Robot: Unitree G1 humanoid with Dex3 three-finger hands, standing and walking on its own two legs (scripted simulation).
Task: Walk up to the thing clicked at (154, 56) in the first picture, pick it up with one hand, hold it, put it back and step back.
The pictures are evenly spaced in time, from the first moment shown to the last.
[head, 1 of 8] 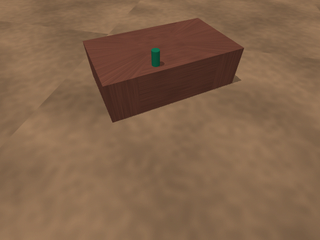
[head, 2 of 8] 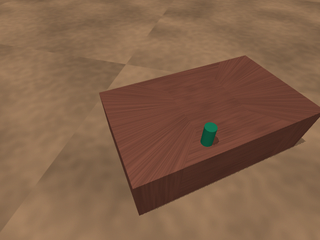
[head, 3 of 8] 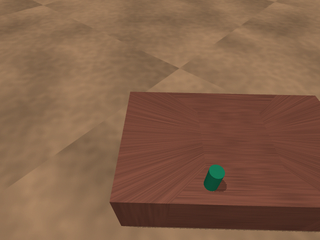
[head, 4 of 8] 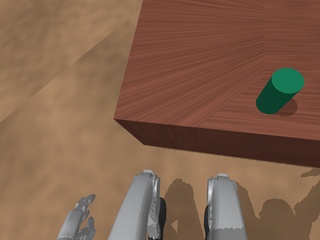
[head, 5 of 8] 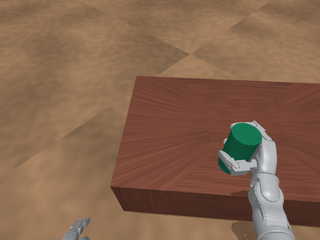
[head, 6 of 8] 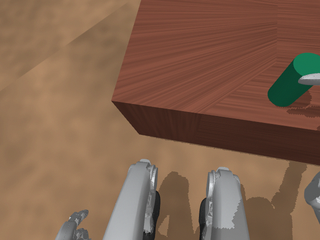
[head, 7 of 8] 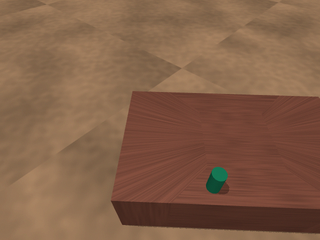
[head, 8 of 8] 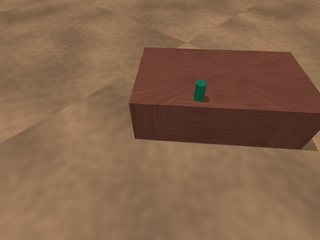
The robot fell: no
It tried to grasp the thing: yes
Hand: right
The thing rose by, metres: 0.34
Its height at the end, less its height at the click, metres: +0.00
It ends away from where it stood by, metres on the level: 0.01
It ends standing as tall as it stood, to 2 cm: yes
